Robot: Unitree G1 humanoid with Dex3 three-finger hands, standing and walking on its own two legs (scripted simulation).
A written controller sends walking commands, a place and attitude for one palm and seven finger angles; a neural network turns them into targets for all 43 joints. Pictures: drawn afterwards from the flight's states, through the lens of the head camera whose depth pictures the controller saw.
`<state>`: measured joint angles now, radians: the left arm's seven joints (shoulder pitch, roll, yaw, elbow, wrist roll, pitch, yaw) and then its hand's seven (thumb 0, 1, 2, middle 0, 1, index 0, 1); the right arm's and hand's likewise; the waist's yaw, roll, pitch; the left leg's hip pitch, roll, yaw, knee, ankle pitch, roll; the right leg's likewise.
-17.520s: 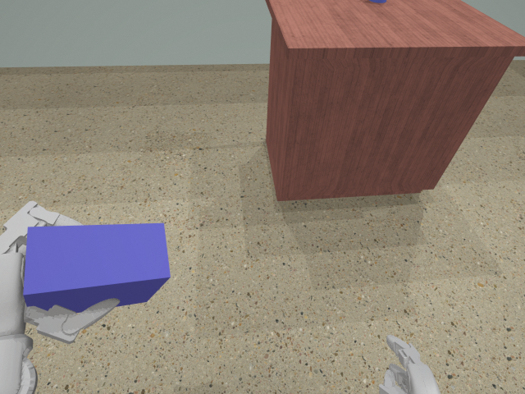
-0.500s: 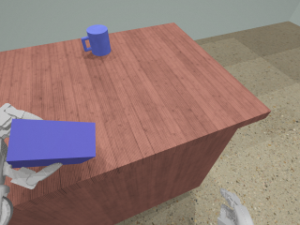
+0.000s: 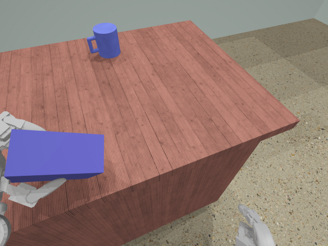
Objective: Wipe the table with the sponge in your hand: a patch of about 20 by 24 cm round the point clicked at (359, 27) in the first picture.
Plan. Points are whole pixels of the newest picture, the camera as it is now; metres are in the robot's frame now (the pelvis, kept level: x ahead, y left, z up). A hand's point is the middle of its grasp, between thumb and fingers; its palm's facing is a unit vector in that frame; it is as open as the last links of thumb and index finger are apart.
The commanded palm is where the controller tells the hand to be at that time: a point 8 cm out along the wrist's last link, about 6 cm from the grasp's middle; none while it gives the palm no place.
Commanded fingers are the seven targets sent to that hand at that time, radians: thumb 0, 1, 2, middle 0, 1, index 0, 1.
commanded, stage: come to a stop and stand still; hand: left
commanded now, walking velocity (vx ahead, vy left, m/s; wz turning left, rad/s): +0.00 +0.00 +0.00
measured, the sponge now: (70, 158) +0.24 +0.20 +0.14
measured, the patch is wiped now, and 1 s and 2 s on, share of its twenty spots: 0.00 0.00 0.00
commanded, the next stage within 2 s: look again from close up in 0.48 s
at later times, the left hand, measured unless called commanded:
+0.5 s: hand (22, 159) +0.21 +0.26 +0.17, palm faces +0.42 -0.85 -0.33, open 10.8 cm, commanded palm +0.15 +0.30 +0.18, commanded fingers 0.00 0.10 1.30 -1.20 -1.60 -1.20 -1.60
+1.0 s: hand (20, 163) +0.21 +0.26 +0.17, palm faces +0.42 -0.83 -0.36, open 10.8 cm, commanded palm +0.15 +0.30 +0.18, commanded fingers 0.00 0.10 1.30 -1.20 -1.60 -1.20 -1.60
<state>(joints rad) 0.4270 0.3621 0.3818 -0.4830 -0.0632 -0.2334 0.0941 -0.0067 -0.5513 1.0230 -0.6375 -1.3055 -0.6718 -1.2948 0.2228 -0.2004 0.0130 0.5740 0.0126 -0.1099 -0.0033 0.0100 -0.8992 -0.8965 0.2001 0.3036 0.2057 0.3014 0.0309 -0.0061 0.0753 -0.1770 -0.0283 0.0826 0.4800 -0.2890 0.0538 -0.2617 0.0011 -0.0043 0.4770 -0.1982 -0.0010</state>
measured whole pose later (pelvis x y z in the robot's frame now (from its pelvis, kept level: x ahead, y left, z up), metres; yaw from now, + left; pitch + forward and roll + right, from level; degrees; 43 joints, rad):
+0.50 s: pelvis +0.00 +0.01 +0.00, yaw +1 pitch -1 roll -1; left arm 0.39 0.36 0.35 -0.48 -0.06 -0.21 0.11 0.00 -0.55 1.02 -0.64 -1.30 -0.67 -1.29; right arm 0.17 -0.19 0.03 0.55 0.01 -0.10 -0.01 0.01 -0.90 -0.90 0.20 0.30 0.21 0.30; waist 0.04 -0.03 0.08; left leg -0.17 -0.04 0.06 0.46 -0.28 0.07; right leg -0.22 -0.01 -0.03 0.42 -0.17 0.01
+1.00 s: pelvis -0.01 +0.01 +0.00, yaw +2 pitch -2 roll -1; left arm 0.40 0.36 0.35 -0.47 -0.05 -0.21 0.12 0.00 -0.55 1.02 -0.64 -1.31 -0.67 -1.30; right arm 0.20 -0.20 0.02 0.57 0.01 -0.09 -0.02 0.01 -0.90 -0.90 0.20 0.30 0.21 0.30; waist 0.03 -0.01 0.08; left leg -0.16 -0.04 0.06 0.44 -0.26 0.07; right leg -0.21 -0.01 -0.03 0.39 -0.15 0.01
